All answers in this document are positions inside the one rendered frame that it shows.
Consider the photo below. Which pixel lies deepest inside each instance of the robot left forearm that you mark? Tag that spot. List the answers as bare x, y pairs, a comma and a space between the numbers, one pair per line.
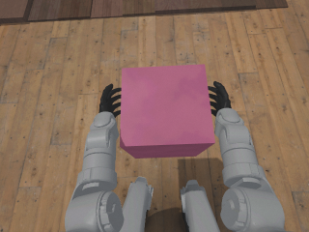
98, 168

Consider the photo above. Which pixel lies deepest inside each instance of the left robot hand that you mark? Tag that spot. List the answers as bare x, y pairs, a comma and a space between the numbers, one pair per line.
106, 102

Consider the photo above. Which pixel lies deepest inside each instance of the robot right upper arm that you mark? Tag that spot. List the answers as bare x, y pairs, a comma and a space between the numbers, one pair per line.
251, 210

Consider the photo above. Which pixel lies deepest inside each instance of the robot right thigh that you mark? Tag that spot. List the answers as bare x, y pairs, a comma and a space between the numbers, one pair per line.
196, 206

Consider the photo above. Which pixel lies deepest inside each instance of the robot left shin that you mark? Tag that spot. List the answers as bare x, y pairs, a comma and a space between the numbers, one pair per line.
141, 179

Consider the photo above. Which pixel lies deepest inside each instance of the robot right forearm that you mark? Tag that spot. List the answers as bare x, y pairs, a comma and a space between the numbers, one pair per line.
240, 165

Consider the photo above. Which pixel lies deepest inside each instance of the carton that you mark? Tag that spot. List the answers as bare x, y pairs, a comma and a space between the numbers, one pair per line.
165, 111

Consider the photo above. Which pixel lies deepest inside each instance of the right robot hand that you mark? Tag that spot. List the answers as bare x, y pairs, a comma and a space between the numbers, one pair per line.
221, 97

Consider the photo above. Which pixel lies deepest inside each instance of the robot left upper arm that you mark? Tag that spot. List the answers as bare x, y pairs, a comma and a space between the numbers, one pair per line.
95, 212

